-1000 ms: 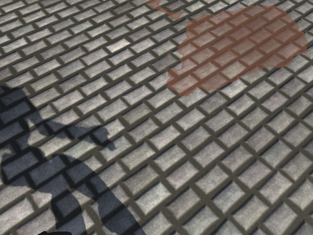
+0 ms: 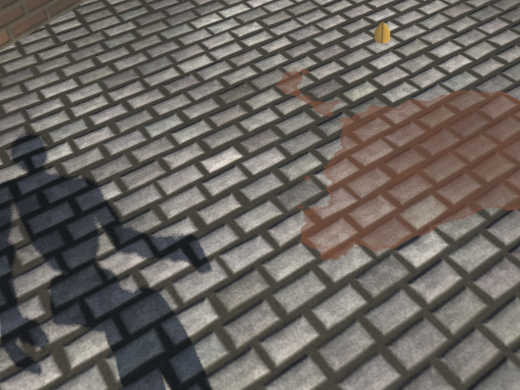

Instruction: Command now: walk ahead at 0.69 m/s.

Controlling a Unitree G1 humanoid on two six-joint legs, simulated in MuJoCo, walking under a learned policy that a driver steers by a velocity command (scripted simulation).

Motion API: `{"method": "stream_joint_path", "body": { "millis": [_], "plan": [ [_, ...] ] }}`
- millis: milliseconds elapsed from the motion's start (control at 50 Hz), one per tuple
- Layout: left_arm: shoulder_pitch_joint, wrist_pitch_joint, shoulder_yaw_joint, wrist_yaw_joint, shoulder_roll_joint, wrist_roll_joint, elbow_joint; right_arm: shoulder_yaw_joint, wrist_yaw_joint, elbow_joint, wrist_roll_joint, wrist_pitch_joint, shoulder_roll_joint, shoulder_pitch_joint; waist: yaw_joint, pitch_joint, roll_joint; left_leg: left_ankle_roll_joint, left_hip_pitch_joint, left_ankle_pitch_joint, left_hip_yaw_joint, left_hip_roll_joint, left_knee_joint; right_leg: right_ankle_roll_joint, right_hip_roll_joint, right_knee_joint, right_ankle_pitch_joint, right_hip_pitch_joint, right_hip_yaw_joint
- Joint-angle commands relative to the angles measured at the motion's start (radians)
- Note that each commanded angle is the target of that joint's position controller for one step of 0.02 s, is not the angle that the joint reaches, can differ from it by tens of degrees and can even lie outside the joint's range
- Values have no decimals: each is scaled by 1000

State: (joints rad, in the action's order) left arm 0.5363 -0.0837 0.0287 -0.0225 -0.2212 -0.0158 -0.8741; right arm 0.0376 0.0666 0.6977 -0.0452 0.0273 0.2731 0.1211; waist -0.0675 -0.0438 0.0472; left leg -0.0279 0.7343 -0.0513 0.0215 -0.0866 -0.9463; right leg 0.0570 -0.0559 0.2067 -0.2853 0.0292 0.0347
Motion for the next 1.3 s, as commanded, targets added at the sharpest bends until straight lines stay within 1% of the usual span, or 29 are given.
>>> {"method": "stream_joint_path", "body": {
  "millis": [20, 40, 60, 120, 160, 180, 200, 220, 240, 260, 300, 360, 520, 680, 720, 740, 760, 800, 900, 920, 980, 1060, 1120, 1140, 1160, 1180, 1200, 1220, 1300],
  "plan": [
    [-12, -21, 26, 9, -131, 5, 27, -14, 6, -108, 7, 24, 5, -190, 10, 197, -109, -3, -8, 82, 74, 35, 228, 100, 192, -152, 418, -101, -97],
    [-3, -22, 25, 12, -138, 7, 12, -20, 5, -112, 9, 30, -7, -209, 7, 195, -117, -16, -78, 99, 92, 52, 291, 91, 198, -140, 556, -98, -72],
    [4, -11, 31, 36, -175, 50, 24, -11, -5, -141, 97, 74, 2, -253, -5, 177, -125, -20, -59, 115, 23, 57, 353, 95, 242, -75, 628, -23, -82],
    [-15, 12, 46, 60, -235, 30, 16, 16, -4, -122, 69, 107, 77, -187, 59, 58, -154, -54, -222, 174, 45, 141, 463, 56, 259, 64, 954, 106, -76],
    [-77, 30, 45, 55, -228, 12, 32, 44, -22, -30, 61, 96, 128, 104, 206, -101, -184, -94, -577, 279, 47, 158, 497, 1, 204, 384, 1078, 51, -40],
    [-92, 29, 32, 53, -185, 0, 63, 52, -39, 10, 34, 83, 174, 263, 257, -224, -118, -141, -912, 502, -102, -2, 408, -33, 157, 658, 777, -189, -53],
    [126, 24, -14, 34, -7, -14, 50, 51, -39, 27, 3, 81, 238, 291, 115, -411, 227, -345, -1272, 866, -509, -331, 325, -92, -42, 1118, -346, -528, -105],
    [167, 14, 3, 25, -115, 25, -7, 47, -33, 29, 21, 75, 163, 310, 172, -559, 125, -390, -1269, 659, -667, -332, 429, -84, -52, 1263, -381, -572, -278],
    [14, 13, 24, 27, -175, 55, 38, 39, -38, 12, 39, 67, 136, 186, 152, -361, 74, -341, -1086, 560, -502, -277, 490, -81, 19, 1227, -312, -623, -232],
    [-100, 13, 24, 38, -183, 46, 78, 27, -43, 9, 51, 64, 96, 87, 123, -201, -16, -295, -886, 522, -389, -222, 541, -88, 70, 1142, -226, -630, -167],
    [-130, 38, 31, 51, -162, 34, 81, 10, -44, 22, 28, 72, 53, 15, 50, -81, -51, -263, -599, 554, -256, -173, 624, -102, 126, 1056, -155, -514, -155],
    [-90, 82, 32, 65, -117, 37, 84, 17, -39, 50, 5, 88, 74, -43, 2, -35, 28, -261, -396, 546, -108, -155, 700, -124, 133, 939, -116, -406, -124],
    [-305, 125, 56, 52, -158, 31, 214, 48, -109, 60, 29, 18, 159, -76, 56, 5, 24, -230, -464, -5, 20, -192, 770, -125, 197, 728, 103, -536, -64],
    [-341, 136, 76, 0, -161, 40, 287, 71, -92, 56, 68, -41, 192, -51, 57, -17, 35, -130, -689, 140, 111, -250, 545, -40, 126, 381, 28, -441, 60],
    [-206, 134, 124, 26, -270, 39, 258, 68, -81, 71, 59, -41, 145, 8, 24, -53, -146, -3, -512, -104, 202, -123, 231, 66, 159, 207, 319, -190, -112],
    [-108, 125, 161, 40, -415, 55, 239, 50, -72, -16, 22, -24, 86, -85, 28, -66, -414, 77, -75, -580, 207, 60, -64, 256, 344, 181, 195, 57, -530],
    [-56, 85, 141, 24, -353, 41, 251, 50, -59, -39, 28, 5, 96, -173, -48, -129, -272, 55, 114, -604, -51, 101, -209, 325, 398, 63, -225, 125, -757],
    [-134, 40, 118, 18, -292, 43, 260, 72, -39, -39, 82, 51, 151, -212, -5, -22, -156, -11, 171, -416, -121, 50, -169, 249, 374, -13, -482, 58, -698],
    [-177, 33, 95, 57, -253, 39, 290, 73, -30, -7, 55, 99, 124, -211, 31, 12, -144, 36, -45, -127, -100, 91, 167, 183, 232, -8, -192, -89, -488],
    [-141, 53, 110, 28, -299, -16, 244, 41, -15, 23, -42, 32, 71, -138, 21, 11, -193, 72, -91, -123, -34, 91, 117, 163, 166, -3, -158, -131, -435],
    [-132, 66, 103, -4, -267, -2, 246, 35, -12, -15, -7, -14, 87, -176, 5, 69, -211, 129, -131, -138, -19, 86, 199, 174, 142, -13, -198, -227, -441],
    [-120, 47, 100, 0, -268, -4, 223, 29, -17, -51, 10, 8, 108, -217, -24, 91, -220, 101, -238, -119, -12, 60, 347, 160, 188, -7, -196, -234, -473],
    [-191, 31, 93, 5, -266, -3, 216, 41, -31, -28, 13, 26, 137, -58, 74, 93, -198, 41, -472, -149, 6, 54, 424, 141, 210, 34, -125, -301, -487],
    [-217, 25, 84, 8, -246, -6, 213, 57, -43, 21, 7, 37, 167, 114, 161, 44, -148, 25, -663, -200, 5, 74, 439, 121, 160, 206, 55, -362, -435],
    [-242, 15, 64, 6, -186, -12, 222, 81, -61, 68, -9, 50, 253, 338, 266, -66, 52, 1, -875, -432, -173, -61, 515, 90, 51, 594, 140, -472, -295],
    [-208, 0, 39, 7, -86, 22, 289, 107, -64, 85, -20, 50, 387, 408, 220, -110, 424, -66, -1019, -863, -731, -276, 776, 40, -102, 908, -230, -768, -182],
    [-219, 8, 34, 18, -127, 15, 255, 87, -54, 64, -16, 44, 282, 292, 165, -7, 199, -105, -917, -897, -867, -314, 806, 58, -55, 1048, -148, -879, -236],
    [-250, 12, 40, 11, -159, 2, 237, 69, -50, 45, -9, 44, 200, 224, 132, 47, 46, -104, -842, -784, -709, -279, 755, 62, -1, 1064, -50, -873, -228],
    [-340, 26, 30, -37, -150, -33, 230, 28, -55, 109, 8, 72, 90, 278, 109, 109, 79, -75, -720, -481, -353, -113, 791, 30, 58, 930, 78, -806, -196]
  ]
}}
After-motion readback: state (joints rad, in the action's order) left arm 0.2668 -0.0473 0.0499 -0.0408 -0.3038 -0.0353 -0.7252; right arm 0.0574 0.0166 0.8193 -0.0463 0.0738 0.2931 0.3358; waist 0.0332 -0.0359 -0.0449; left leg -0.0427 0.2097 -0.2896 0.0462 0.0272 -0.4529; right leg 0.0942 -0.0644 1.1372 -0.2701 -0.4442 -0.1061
